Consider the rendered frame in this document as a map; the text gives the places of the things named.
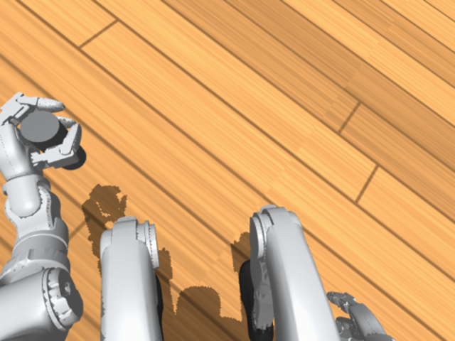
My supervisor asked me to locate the right robot foot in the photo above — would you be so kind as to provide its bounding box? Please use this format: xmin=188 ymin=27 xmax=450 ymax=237
xmin=239 ymin=260 xmax=274 ymax=341

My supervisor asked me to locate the right robot hand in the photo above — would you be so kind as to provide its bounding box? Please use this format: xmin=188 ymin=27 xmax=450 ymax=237
xmin=327 ymin=292 xmax=386 ymax=341

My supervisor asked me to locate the left robot arm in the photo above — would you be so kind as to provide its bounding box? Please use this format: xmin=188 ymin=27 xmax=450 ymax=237
xmin=0 ymin=174 xmax=83 ymax=341

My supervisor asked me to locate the can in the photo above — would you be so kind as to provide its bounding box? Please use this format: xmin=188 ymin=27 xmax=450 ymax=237
xmin=20 ymin=111 xmax=87 ymax=170

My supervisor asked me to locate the left robot hand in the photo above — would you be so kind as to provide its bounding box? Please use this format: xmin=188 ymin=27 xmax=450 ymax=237
xmin=0 ymin=92 xmax=82 ymax=182

